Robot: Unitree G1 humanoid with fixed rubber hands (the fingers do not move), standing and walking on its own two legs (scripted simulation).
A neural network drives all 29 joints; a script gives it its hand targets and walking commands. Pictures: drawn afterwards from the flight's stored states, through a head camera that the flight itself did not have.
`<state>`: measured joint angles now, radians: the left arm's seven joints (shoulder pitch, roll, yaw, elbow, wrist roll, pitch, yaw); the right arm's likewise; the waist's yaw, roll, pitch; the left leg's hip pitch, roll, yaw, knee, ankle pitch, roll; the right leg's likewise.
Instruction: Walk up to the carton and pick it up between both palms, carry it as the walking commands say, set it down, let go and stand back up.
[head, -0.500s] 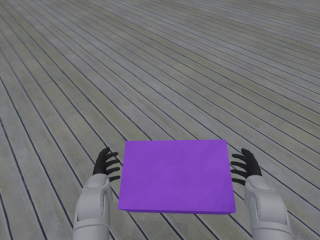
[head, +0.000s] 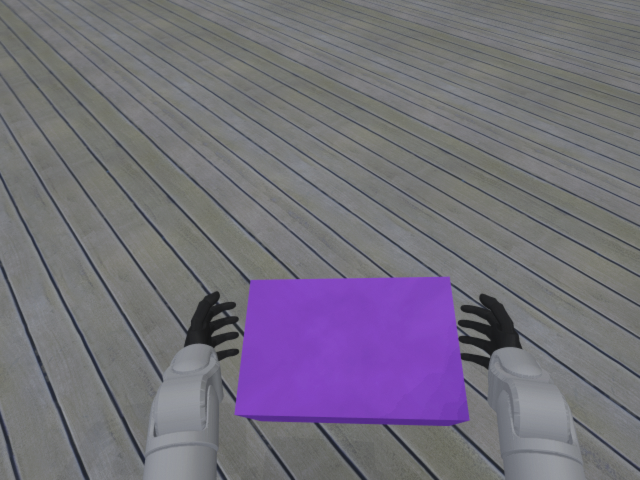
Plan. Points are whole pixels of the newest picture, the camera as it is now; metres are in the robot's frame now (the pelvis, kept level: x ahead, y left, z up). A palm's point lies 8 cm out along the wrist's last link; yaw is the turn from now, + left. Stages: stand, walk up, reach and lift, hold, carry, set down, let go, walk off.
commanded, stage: carry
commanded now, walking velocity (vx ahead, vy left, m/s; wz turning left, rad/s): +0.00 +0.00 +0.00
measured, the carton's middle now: (349, 353) +0.33 +0.00 -0.08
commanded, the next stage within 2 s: hold in 0.96 s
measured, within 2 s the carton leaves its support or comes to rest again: neither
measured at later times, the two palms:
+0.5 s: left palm (213, 366) +0.26 +0.17 +0.03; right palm (526, 368) +0.26 -0.20 +0.03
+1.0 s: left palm (212, 368) +0.26 +0.17 +0.03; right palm (526, 372) +0.26 -0.20 +0.03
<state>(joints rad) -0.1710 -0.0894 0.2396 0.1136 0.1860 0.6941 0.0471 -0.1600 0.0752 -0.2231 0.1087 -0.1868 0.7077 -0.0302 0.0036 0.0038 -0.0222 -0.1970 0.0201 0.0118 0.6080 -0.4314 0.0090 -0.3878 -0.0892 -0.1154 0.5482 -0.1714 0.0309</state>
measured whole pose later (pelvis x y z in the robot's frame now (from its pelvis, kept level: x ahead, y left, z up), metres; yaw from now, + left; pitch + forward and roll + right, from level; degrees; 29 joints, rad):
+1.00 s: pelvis -0.02 -0.02 +0.00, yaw +0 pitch +0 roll -1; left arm -0.14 -0.10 0.25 0.13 0.21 0.68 0.03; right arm -0.15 0.09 -0.23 0.12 -0.21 0.70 -0.02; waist -0.01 0.02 -0.03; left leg -0.18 0.04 0.01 0.57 -0.39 -0.01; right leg -0.36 -0.07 -0.12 0.49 -0.12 0.01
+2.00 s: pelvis -0.01 -0.02 +0.01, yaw +6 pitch +13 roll -1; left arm -0.30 -0.07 0.31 0.48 0.22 0.37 -0.05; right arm -0.22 0.04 -0.36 0.32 -0.25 0.43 0.08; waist -0.10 0.07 -0.03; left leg -0.40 0.00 -0.10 0.46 -0.28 -0.01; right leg -0.51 -0.05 -0.06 0.33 -0.04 0.03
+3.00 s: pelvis -0.09 -0.02 -0.14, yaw +6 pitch +43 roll +0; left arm -0.78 0.02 0.37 0.68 0.12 0.36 0.09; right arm -0.74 -0.05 -0.48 0.51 -0.28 0.43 0.10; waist -0.05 0.10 -0.25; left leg -1.57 -0.07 -0.08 1.31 -0.49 -0.03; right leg -1.68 -0.04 0.06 1.14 -0.20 0.05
